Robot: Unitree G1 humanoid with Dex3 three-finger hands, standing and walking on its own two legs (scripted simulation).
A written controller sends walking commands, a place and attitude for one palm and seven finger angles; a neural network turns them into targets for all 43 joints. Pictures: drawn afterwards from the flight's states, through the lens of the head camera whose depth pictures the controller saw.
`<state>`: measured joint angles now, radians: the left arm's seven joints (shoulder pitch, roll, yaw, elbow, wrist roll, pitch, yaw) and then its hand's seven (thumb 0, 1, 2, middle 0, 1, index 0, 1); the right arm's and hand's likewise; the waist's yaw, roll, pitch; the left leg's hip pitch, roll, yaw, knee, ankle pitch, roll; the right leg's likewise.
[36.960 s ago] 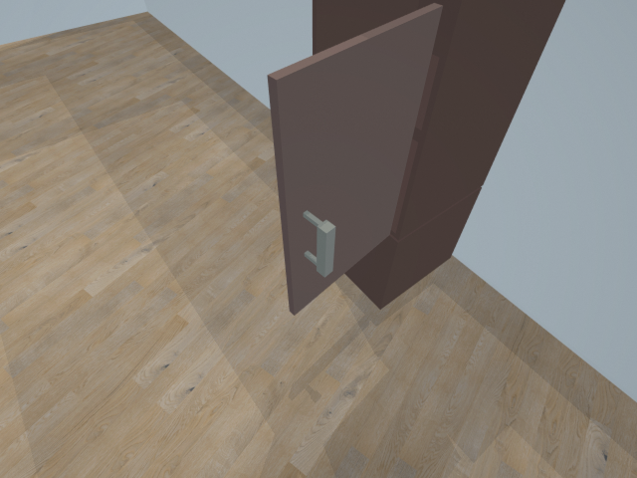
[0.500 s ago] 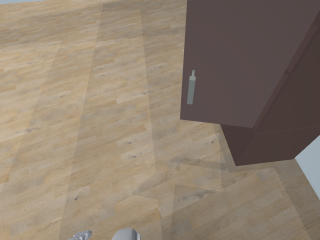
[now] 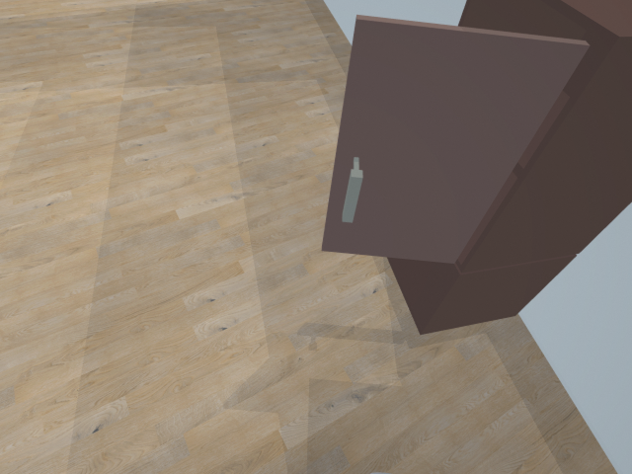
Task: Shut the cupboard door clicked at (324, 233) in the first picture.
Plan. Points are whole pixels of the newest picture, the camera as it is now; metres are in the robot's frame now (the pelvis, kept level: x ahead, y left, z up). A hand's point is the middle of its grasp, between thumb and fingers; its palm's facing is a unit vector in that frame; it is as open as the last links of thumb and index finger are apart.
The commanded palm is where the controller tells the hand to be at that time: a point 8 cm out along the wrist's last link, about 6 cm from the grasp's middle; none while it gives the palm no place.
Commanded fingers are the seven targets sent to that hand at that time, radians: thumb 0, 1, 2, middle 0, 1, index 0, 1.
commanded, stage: take the last steps up to it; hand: left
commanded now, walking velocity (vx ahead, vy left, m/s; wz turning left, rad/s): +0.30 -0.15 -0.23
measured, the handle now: (351, 190) +0.68 -0.04 -0.09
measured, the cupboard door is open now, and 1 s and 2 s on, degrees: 73 73 73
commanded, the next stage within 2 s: come to a stop and stand still in 0.58 s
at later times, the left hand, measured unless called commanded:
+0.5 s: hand (272, 444) +0.19 +0.07 -0.17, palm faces -0.06 -0.98 -0.20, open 7.2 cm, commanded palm none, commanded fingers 0.00 0.90 0.90 -0.20 -0.30 -0.20 -0.30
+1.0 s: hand (306, 392) +0.28 +0.02 -0.19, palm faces -0.02 -0.97 -0.23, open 7.4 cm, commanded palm none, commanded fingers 0.00 0.90 0.90 -0.20 -0.30 -0.20 -0.30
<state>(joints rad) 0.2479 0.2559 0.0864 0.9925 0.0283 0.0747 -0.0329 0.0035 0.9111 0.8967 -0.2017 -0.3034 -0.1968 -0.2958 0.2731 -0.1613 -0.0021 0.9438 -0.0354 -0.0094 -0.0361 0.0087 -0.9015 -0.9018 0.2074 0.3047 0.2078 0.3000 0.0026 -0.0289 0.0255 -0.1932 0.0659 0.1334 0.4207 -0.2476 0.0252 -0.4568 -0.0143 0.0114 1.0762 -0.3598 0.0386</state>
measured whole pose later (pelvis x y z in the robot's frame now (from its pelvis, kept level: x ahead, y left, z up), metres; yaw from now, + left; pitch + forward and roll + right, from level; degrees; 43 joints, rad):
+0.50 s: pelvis +0.12 -0.11 -0.01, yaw -3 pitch +1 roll -1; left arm 0.21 0.18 0.04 1.03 0.01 -0.03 0.01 -0.01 0.94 0.90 -0.21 -0.30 -0.20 -0.30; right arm 0.28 -0.22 -0.05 1.03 -0.03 0.01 -0.01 0.01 -0.91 -0.90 0.20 0.30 0.20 0.30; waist -0.04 0.02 0.03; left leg -0.51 0.11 0.10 1.02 -0.37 -0.04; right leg -0.12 0.03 -0.13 0.38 -0.27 -0.06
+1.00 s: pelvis +0.22 -0.17 -0.02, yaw -4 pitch -1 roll +0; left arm 0.21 0.19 0.04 1.00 0.02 0.03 0.02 0.00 0.91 0.90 -0.20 -0.30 -0.20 -0.30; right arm 0.18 -0.18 -0.04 1.01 -0.02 0.04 -0.03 0.01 -0.92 -0.90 0.21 0.30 0.21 0.30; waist 0.02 -0.01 0.10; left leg -0.29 0.07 0.13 0.58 -0.27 -0.01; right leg -0.32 -0.06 -0.02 0.63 -0.23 0.02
